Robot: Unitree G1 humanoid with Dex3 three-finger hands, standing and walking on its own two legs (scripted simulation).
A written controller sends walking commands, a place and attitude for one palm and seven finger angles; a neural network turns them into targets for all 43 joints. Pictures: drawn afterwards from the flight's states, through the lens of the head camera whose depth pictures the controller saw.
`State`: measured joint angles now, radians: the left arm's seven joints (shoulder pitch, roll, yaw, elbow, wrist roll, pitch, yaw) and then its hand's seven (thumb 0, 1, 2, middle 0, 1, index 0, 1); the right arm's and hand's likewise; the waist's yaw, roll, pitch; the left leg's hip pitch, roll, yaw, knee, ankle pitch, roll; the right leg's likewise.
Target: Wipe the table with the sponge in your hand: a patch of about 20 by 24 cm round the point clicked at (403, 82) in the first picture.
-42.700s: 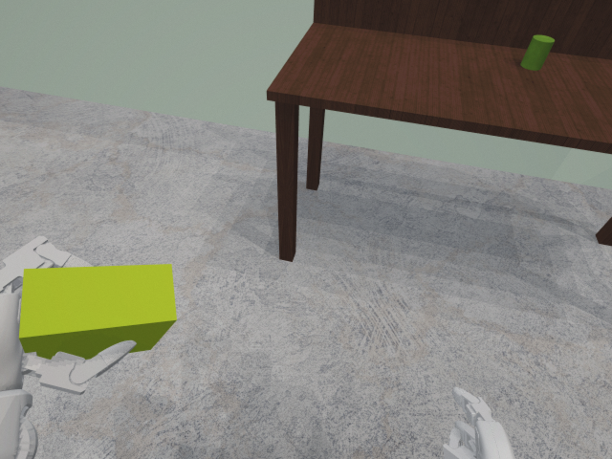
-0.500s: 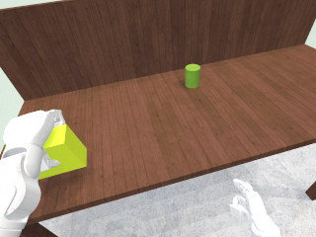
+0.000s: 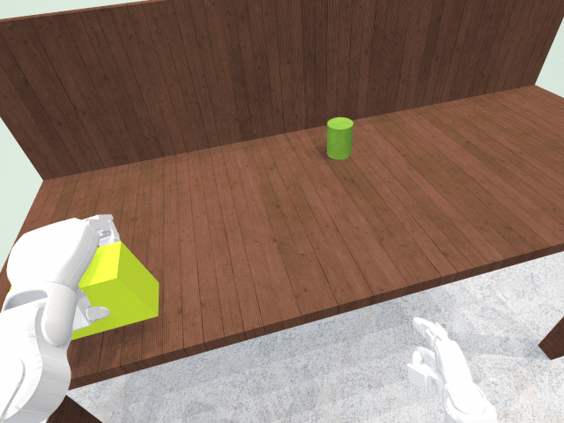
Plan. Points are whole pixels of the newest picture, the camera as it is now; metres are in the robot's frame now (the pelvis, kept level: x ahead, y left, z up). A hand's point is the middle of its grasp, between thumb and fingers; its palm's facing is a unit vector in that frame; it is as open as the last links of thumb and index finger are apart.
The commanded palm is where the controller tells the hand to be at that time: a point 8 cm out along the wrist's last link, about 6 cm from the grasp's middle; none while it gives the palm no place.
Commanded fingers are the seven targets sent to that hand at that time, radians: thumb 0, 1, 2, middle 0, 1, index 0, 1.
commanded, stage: bring the sponge back beside the body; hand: left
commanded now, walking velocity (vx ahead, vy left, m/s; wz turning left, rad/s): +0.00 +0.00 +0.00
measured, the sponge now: (99, 299) +0.21 +0.30 +0.10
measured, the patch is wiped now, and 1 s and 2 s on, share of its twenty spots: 1.00 1.00 1.00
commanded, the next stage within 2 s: step back with the hand held close in 0.68 s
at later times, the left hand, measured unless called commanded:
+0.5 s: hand (93, 293) +0.19 +0.28 +0.14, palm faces +0.16 -0.13 -0.98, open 9.5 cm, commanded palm +0.15 +0.27 +0.22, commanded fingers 0.00 0.10 1.30 -1.20 -1.60 -1.20 -1.60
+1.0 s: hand (126, 268) +0.22 +0.23 +0.17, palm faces +0.33 -0.84 -0.44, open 9.5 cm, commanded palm +0.15 +0.28 +0.21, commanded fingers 0.00 0.10 1.30 -1.20 -1.60 -1.20 -1.60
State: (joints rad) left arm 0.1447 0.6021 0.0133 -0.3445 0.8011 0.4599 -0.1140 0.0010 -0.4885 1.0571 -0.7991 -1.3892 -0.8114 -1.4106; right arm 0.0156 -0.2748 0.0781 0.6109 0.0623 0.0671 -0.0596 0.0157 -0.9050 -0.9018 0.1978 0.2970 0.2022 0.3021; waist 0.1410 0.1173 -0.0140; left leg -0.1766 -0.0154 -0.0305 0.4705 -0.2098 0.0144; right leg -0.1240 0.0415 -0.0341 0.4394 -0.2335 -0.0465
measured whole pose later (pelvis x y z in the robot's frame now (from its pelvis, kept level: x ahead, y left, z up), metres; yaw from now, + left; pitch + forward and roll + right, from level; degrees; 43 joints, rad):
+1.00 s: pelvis +0.00 -0.01 -0.01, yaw +1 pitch +0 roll -2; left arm 0.37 0.45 0.30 -0.59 -0.04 0.05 0.07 0.00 -0.49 1.06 -0.80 -1.39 -0.81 -1.41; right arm 0.17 -0.23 0.08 0.49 0.03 0.03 -0.06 0.01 -0.90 -0.90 0.20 0.30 0.20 0.30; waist 0.03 0.01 -0.01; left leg -0.32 -0.01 -0.07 0.61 -0.28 0.01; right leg -0.26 0.06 -0.07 0.54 -0.28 -0.05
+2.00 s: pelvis -0.16 +0.04 -0.01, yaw +0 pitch +2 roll -3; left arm 0.45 0.49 0.47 -0.71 -0.06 -0.15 0.13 0.00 -0.51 1.07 -0.81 -1.40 -0.82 -1.42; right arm 0.15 -0.18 0.00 0.55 0.00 -0.07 -0.03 0.01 -0.91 -0.90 0.20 0.30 0.20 0.30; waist 0.01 -0.05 0.06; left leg -0.46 0.01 0.02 0.57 -0.14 0.06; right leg -0.47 0.06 0.05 0.90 -0.49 0.01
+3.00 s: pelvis -0.47 +0.03 -0.04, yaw -2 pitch -1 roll +0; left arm 0.39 0.42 0.41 -0.62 -0.05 -0.12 0.12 0.00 -0.52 1.07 -0.81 -1.41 -0.82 -1.42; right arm 0.24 -0.19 0.03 0.63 0.03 -0.13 -0.06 0.02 -0.91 -0.90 0.20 0.30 0.20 0.30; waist -0.01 -0.06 -0.07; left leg -0.37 0.02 0.09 0.82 -0.47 0.05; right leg -0.65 0.00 -0.06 1.09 -0.44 -0.03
